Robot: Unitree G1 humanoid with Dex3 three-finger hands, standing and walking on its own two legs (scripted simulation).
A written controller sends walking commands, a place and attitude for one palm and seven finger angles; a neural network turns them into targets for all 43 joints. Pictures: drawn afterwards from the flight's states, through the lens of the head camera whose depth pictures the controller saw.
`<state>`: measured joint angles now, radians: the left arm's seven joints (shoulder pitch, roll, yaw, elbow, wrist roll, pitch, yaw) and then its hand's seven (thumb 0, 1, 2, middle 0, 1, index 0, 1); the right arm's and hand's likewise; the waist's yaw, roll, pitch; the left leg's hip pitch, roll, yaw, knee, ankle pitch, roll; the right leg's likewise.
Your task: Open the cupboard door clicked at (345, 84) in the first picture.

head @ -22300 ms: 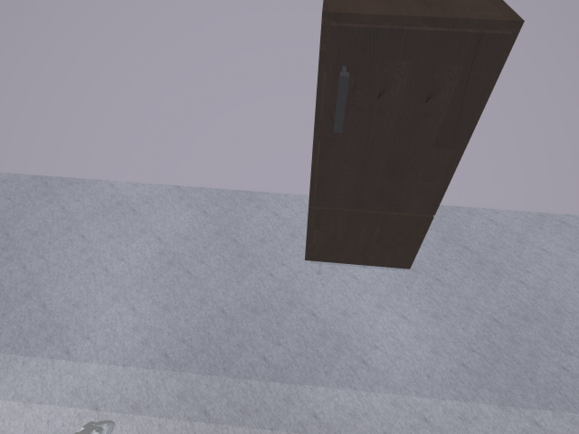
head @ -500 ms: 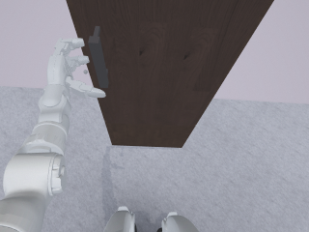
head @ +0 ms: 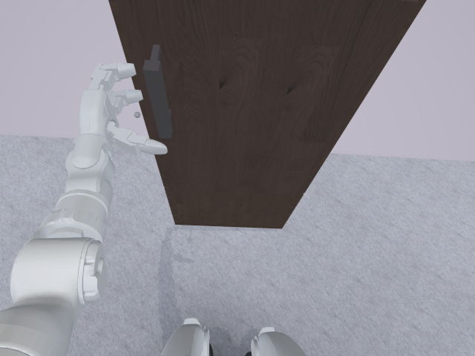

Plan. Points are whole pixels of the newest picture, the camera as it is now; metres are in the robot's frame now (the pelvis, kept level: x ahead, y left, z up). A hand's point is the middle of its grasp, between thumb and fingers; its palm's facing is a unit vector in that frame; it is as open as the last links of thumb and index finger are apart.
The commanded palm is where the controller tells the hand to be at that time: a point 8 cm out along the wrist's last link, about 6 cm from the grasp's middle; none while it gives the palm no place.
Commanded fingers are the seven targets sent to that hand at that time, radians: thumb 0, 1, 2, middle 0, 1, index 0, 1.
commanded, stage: move the hooked fingers beside the handle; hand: left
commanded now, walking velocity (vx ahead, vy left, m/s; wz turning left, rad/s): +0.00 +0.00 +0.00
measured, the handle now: (161, 95) +0.53 +0.12 +0.09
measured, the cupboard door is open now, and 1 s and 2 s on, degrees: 1 1 1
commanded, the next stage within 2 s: none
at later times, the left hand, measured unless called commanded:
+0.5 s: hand (134, 113) +0.50 +0.16 +0.08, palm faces -0.01 -1.00 -0.02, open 14.4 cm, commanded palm +0.48 +0.19 +0.08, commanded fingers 0.00 -0.50 0.30 -0.30 -1.20 -0.30 -1.20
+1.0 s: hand (130, 110) +0.50 +0.17 +0.08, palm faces -0.03 -1.00 -0.01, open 14.1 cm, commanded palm +0.48 +0.21 +0.08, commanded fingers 0.00 -0.50 0.30 -0.30 -1.20 -0.30 -1.20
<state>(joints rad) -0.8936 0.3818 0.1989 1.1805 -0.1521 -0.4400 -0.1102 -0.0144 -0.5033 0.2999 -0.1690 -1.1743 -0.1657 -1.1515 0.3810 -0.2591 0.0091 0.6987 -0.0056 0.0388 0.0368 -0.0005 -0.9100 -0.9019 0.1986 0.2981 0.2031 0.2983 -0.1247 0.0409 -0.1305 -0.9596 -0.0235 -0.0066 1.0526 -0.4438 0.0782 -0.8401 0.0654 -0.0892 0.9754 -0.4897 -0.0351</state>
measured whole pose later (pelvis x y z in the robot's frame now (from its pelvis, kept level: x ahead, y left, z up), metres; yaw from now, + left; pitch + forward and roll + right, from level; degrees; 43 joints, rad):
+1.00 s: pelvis +0.00 -0.01 +0.00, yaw -2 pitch +20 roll -4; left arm -0.87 0.50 0.35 1.19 -0.12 -0.42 -0.25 -0.01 -0.50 0.30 -0.29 -1.20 -0.28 -1.20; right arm 0.40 -0.27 0.04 0.64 0.01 0.08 0.00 0.00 -0.91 -0.90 0.20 0.30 0.20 0.30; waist -0.17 0.04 -0.13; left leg -0.96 0.01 0.02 1.04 -0.44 0.07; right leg -0.85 0.09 -0.06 0.97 -0.47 -0.04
